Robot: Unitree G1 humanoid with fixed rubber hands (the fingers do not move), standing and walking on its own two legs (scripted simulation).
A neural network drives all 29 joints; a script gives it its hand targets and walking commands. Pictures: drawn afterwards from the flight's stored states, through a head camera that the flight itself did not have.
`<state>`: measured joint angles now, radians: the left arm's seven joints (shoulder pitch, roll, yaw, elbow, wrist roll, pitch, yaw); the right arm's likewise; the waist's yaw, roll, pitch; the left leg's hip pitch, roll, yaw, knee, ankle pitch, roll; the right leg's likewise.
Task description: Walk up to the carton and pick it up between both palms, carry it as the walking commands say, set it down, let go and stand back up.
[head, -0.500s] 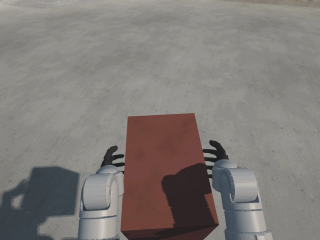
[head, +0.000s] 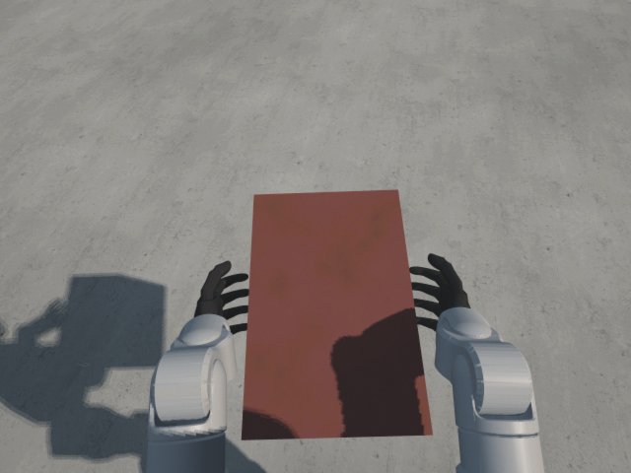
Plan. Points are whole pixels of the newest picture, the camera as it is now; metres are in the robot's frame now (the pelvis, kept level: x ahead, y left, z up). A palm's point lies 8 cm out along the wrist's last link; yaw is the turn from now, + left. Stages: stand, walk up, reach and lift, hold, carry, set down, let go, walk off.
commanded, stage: carry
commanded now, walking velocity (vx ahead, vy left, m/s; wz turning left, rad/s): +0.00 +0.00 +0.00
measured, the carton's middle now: (329, 318) +0.34 -0.01 -0.02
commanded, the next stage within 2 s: none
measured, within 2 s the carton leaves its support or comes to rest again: neither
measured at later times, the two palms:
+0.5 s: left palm (223, 283) +0.35 +0.12 +0.08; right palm (454, 279) +0.34 -0.15 +0.07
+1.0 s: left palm (136, 332) +0.30 +0.22 +0.05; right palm (348, 270) +0.37 -0.03 +0.05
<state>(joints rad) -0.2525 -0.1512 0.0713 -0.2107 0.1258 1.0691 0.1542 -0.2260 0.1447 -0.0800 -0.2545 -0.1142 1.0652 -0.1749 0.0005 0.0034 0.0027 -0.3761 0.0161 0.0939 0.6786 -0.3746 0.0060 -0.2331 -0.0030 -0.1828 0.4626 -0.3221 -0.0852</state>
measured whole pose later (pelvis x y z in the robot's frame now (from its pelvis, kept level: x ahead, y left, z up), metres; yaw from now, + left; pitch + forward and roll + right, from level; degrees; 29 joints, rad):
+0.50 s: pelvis +0.06 -0.01 +0.00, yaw -1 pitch +4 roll +1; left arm -0.17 -0.14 0.05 -0.27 0.10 1.04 0.18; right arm -0.16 0.13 -0.03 -0.28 -0.08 1.03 -0.18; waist -0.02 0.01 -0.04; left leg -0.26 0.03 0.10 0.51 -0.29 0.01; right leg -0.27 -0.01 -0.16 0.48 -0.25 -0.02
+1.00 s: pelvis +0.04 +0.02 -0.02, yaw +14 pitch +4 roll -1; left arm -0.40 -0.20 0.15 -0.13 0.11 1.25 0.31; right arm -0.39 0.19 -0.15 -0.13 -0.13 1.23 -0.28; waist 0.02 0.01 0.02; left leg -0.48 0.00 0.10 0.60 -0.19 0.07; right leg -0.48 -0.06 -0.10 0.95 -0.56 0.07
